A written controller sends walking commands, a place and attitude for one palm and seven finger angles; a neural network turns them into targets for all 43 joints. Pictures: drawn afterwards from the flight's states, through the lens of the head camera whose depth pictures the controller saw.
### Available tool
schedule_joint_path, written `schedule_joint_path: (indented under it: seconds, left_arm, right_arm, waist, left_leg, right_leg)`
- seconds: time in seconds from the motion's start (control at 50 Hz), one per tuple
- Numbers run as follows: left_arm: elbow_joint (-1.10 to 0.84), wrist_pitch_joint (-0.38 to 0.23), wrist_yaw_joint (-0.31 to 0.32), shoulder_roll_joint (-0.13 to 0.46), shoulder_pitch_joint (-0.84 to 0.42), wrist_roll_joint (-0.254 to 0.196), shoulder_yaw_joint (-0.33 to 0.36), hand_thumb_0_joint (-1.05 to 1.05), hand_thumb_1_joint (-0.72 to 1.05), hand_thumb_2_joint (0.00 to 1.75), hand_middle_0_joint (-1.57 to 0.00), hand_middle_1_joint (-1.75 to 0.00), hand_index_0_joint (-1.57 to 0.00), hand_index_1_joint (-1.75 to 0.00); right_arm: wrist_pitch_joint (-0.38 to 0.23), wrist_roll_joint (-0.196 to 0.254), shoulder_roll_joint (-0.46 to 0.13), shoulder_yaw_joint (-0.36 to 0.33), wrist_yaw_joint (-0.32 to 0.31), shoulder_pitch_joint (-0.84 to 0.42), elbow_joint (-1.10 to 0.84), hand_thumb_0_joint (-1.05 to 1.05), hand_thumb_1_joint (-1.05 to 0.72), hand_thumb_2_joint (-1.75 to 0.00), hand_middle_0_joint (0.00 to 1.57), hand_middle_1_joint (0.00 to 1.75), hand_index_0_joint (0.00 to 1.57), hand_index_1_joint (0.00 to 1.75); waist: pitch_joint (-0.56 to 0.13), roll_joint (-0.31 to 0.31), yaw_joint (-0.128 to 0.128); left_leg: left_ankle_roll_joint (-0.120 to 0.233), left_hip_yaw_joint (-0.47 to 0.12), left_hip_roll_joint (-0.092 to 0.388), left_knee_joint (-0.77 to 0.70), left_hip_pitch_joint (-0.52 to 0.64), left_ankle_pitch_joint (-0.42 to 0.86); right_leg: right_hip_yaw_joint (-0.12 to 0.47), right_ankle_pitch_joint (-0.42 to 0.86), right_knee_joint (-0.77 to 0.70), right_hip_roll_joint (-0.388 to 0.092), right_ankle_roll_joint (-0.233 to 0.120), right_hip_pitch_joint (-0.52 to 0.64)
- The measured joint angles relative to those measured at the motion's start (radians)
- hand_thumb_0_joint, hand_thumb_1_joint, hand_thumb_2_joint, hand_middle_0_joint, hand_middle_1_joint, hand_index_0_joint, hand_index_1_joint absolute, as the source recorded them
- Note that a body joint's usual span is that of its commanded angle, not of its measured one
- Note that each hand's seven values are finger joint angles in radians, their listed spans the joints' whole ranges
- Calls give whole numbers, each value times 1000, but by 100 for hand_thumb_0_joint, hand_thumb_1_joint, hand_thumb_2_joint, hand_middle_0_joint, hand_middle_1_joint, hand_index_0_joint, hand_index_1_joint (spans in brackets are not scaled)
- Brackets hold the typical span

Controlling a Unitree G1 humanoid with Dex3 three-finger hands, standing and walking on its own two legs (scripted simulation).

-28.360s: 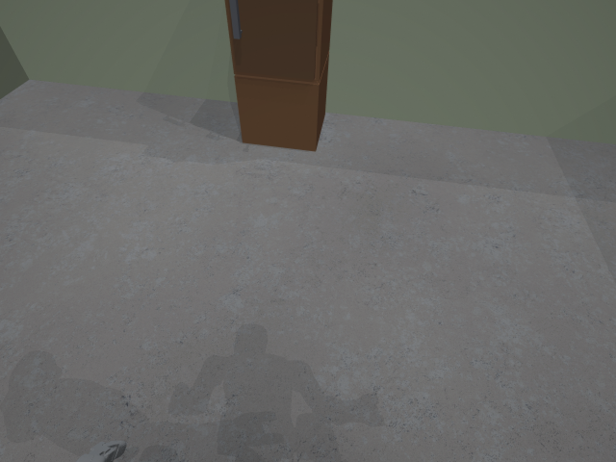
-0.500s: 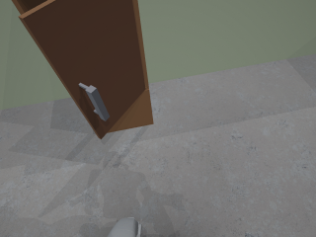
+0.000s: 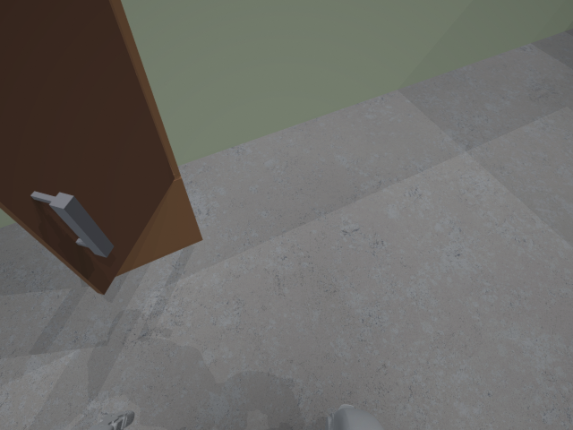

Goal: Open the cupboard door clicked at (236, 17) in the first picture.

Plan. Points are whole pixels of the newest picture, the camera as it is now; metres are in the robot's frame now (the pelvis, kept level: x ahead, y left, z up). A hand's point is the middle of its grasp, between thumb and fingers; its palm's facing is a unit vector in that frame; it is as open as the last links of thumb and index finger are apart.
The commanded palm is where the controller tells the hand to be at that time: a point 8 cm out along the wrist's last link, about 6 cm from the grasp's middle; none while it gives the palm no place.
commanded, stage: walk to a spot facing it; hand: left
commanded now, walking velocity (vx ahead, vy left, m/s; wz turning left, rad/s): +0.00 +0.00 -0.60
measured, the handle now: (74, 225) +0.42 +0.43 -0.08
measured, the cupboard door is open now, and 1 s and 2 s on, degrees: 46 46 46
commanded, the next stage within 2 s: turn to face it in 1.80 s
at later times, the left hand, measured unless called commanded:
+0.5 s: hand (207, 389) +0.18 +0.15 -0.17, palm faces -0.29 -0.94 -0.20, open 7.4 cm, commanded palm none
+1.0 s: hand (293, 353) +0.25 +0.01 -0.16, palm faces -0.54 -0.82 -0.21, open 7.4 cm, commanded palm none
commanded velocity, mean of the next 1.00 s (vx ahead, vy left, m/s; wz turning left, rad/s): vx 0.20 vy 0.00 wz -0.55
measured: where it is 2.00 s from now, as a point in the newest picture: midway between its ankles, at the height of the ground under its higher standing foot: (423, 340)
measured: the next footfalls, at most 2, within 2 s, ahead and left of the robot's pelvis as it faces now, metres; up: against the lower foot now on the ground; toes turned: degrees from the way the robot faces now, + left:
right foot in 0.08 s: +0.05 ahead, -0.14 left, +0.00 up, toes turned -6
left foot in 0.40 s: +0.11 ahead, +0.10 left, +0.00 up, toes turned -13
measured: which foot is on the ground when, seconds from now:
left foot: down 0.00-0.08, up 0.10-0.38, down 0.40-0.74, up 0.76-1.00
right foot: up 0.00-0.06, down 0.08-0.40, up 0.42-0.72, down 0.74-1.00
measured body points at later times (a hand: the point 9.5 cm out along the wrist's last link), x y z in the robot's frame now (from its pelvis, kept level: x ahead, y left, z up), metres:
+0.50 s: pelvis +0.03 -0.02 +0.00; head +0.08 -0.01 +0.44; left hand +0.20 +0.20 -0.15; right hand +0.01 -0.28 -0.13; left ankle +0.07 +0.10 -0.74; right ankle -0.02 -0.13 -0.69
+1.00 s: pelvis +0.12 -0.14 +0.01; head +0.16 -0.17 +0.45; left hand +0.28 +0.05 -0.14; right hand +0.05 -0.40 -0.13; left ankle +0.27 -0.04 -0.67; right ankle +0.03 -0.17 -0.74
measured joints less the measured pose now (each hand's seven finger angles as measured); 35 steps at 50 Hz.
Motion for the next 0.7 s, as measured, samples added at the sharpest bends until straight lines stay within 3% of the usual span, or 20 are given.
schedule_joint_path:
  seconds: [0.04,0.08,0.14,0.2,0.3,0.38,0.4,0.46,0.54,0.6,0.7]
  left_arm:
    - [-3,-5,-5,0,-4,-1,-5,1,91,90,-20,-30,-20,-30]
    - [-10,-20,-8,9,2,0,-12,1,91,90,-20,-30,-20,-30]
    - [1,-34,14,-15,-14,0,-22,1,91,90,-20,-30,-20,-30]
    - [-1,-22,33,-32,-8,3,-27,1,91,90,-20,-30,-20,-30]
    - [7,-12,37,-43,5,6,-35,1,91,90,-21,-30,-20,-30]
    - [12,-4,34,-47,8,3,-36,1,91,90,-21,-30,-20,-30]
    - [9,0,33,-51,13,-2,-36,1,91,90,-21,-30,-20,-30]
    - [12,11,22,-38,-6,-6,-28,1,91,90,-21,-30,-20,-30]
    - [9,5,-6,-27,-9,5,-10,1,91,90,-20,-30,-20,-30]
    - [8,0,-22,-28,-4,6,-8,1,91,90,-20,-30,-20,-30]
    - [16,-12,-34,-33,-9,7,-15,1,91,90,-20,-30,-20,-30]
  right_arm:
    - [4,2,-15,-7,5,18,6,1,-90,-89,20,30,20,30]
    - [8,11,-29,-15,11,44,7,1,-90,-89,20,30,20,30]
    - [34,25,-63,-31,5,21,30,1,-90,-89,20,30,20,30]
    - [42,29,-66,-35,5,4,36,1,-90,-89,20,30,20,30]
    - [32,31,-40,-32,16,-18,11,1,-91,-89,19,30,20,30]
    - [9,34,-18,-21,16,-14,-6,1,-91,-89,19,30,20,30]
    - [-1,32,-20,-16,15,-1,-14,1,-90,-89,19,30,20,30]
    - [-13,14,4,-2,10,18,-8,1,-90,-89,20,30,20,30]
    - [-18,0,24,13,11,69,5,1,-90,-89,20,30,20,30]
    - [-28,-3,22,11,14,98,18,1,-90,-89,20,30,20,30]
    - [-37,-5,-2,-3,27,137,35,1,-90,-89,20,30,20,30]
  waist:
    - [3,17,-10]
    - [-8,14,-20]
    - [21,43,-33]
    - [24,25,-36]
    - [4,-20,-35]
    - [-20,-33,-38]
    - [-37,-19,-41]
    - [-37,-33,-41]
    - [-54,-30,-31]
    - [-63,-12,-30]
    - [-60,22,-54]
  left_leg:
    - [-15,26,23,39,-2,-30]
    - [-25,51,35,137,-35,-80]
    - [-12,-18,6,444,-147,-239]
    - [-12,-19,-29,570,-221,-215]
    - [-14,-12,-65,413,-223,-139]
    - [-5,-19,-87,162,-135,-43]
    - [11,-32,-77,72,-104,-11]
    - [46,-10,-62,83,-100,20]
    - [32,30,-26,2,-36,29]
    - [17,71,-1,-50,8,37]
    - [-22,142,46,-26,51,-17]
  right_leg:
    - [-19,50,-134,-7,-11,56]
    - [-16,180,-288,-14,-41,126]
    - [7,131,-241,15,-70,114]
    - [45,150,-287,24,-73,137]
    - [116,196,-355,42,-73,155]
    - [157,191,-340,69,-60,142]
    - [157,179,-317,88,-55,125]
    - [111,-12,-78,81,-37,39]
    - [27,11,131,28,-16,-28]
    - [-11,44,83,-17,-13,-23]
    - [-63,42,-194,-40,-31,68]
